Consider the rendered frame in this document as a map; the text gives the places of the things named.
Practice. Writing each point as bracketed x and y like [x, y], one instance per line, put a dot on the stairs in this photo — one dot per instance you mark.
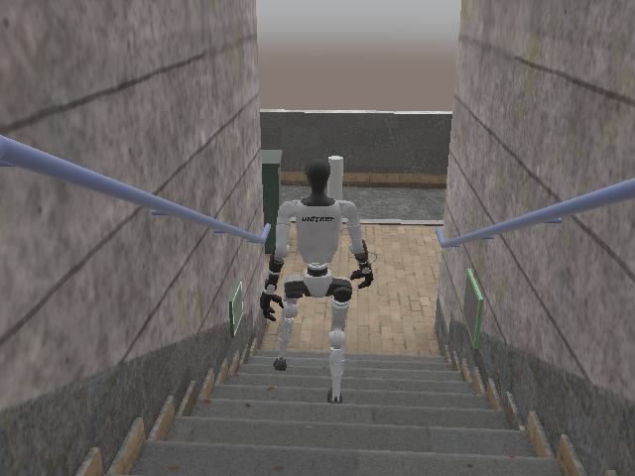
[401, 415]

